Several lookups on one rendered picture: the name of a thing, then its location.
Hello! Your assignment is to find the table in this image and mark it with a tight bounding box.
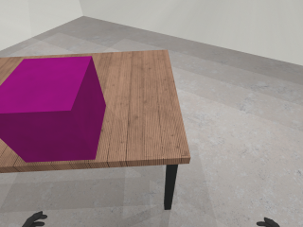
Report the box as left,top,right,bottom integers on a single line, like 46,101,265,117
0,49,191,210

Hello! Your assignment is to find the robot left hand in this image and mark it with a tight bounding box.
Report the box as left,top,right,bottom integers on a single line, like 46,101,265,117
22,211,47,227

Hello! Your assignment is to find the robot right hand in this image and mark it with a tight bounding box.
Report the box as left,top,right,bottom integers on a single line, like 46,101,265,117
257,217,280,227

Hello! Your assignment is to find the carton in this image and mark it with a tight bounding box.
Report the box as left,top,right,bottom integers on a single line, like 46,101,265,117
0,56,106,163

